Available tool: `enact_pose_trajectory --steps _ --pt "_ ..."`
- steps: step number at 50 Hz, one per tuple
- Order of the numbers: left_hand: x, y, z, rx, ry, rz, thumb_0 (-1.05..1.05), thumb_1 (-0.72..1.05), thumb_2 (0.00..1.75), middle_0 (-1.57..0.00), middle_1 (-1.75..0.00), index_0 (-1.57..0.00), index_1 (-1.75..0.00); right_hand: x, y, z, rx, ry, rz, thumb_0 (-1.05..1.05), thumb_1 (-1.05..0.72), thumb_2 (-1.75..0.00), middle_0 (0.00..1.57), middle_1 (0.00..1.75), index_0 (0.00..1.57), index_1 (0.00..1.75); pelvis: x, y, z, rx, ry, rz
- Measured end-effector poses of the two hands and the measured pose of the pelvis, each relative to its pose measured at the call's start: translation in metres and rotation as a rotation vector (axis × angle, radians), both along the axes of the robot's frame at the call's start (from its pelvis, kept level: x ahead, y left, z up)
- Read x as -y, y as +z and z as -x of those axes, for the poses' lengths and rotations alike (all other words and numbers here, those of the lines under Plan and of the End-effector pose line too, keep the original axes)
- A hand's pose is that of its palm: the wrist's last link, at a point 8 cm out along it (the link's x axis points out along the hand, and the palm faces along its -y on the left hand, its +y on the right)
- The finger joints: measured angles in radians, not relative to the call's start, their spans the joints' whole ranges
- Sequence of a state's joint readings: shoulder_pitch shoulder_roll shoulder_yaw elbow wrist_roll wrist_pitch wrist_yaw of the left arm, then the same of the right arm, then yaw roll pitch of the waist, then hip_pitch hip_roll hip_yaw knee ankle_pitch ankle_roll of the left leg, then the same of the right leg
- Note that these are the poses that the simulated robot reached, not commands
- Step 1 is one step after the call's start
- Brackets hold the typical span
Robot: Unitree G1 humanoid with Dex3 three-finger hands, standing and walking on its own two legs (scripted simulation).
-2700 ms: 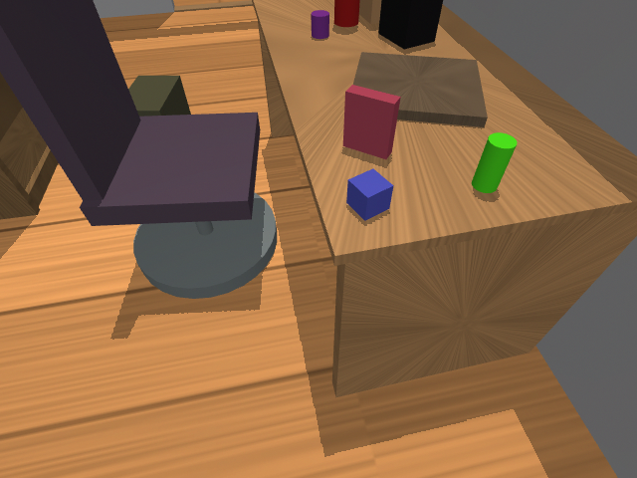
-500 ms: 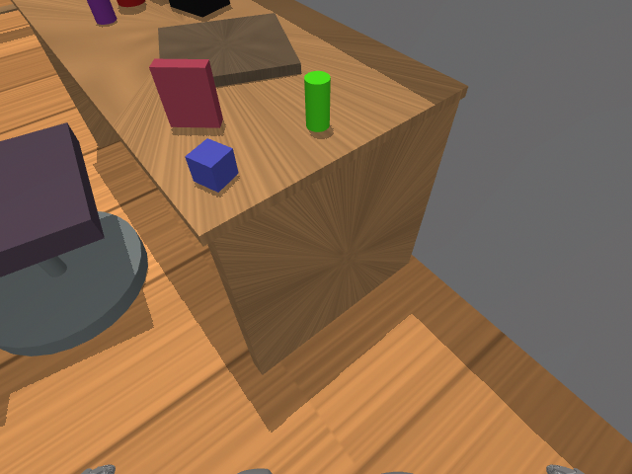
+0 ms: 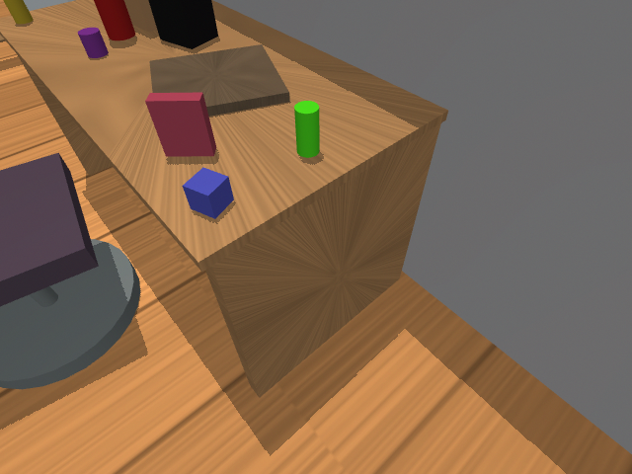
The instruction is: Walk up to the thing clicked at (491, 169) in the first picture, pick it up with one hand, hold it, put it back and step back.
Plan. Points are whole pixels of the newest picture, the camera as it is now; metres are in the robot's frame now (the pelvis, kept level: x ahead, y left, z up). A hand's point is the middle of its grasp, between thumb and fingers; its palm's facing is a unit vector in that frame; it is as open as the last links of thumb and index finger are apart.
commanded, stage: walk up
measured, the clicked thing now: (307, 130) +0.77 +0.04 +0.01
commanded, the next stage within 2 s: stand in 0.64 s
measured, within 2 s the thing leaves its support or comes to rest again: neither
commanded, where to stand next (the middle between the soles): +0.07 +0.02 m, yaw +1 degrees
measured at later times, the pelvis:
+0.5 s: pelvis +0.01 +0.01 +0.01, yaw -1 degrees
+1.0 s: pelvis +0.01 +0.01 +0.01, yaw +0 degrees
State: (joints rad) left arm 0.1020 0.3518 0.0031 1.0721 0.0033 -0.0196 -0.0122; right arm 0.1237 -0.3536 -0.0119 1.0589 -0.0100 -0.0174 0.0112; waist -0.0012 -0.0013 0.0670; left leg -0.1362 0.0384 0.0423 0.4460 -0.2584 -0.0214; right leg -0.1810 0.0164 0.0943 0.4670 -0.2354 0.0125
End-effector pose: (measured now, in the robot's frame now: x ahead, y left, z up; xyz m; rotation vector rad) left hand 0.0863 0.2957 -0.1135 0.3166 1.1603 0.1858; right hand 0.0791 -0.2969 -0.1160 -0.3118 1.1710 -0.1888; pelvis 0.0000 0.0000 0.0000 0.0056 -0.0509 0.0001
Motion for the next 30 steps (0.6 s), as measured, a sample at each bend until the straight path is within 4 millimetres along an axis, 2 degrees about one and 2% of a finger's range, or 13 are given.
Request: enact_pose_trajectory --steps 10,30 --pt "-0.003 0.002 -0.003 -0.023 0.003 -0.001 0.01 0.91 0.9 -0.2 -0.3 -0.21 -0.3 0.001 0.006 -0.01 0.01 -0.017 0.008 0.0 -0.9 -0.9 0.21 0.3 0.2 0.3 -0.004 0.005 -0.003 -0.004 -0.012 0.0" --pt "-0.004 0.001 -0.003 -0.059 -0.007 -0.002 0.01 0.91 0.9 -0.2 -0.3 -0.21 -0.3 -0.005 0.002 0.005 -0.039 -0.062 -0.005 0.0 -0.9 -0.9 0.21 0.3 0.2 0.3 -0.008 0.006 -0.008 -0.006 -0.022 -0.001"
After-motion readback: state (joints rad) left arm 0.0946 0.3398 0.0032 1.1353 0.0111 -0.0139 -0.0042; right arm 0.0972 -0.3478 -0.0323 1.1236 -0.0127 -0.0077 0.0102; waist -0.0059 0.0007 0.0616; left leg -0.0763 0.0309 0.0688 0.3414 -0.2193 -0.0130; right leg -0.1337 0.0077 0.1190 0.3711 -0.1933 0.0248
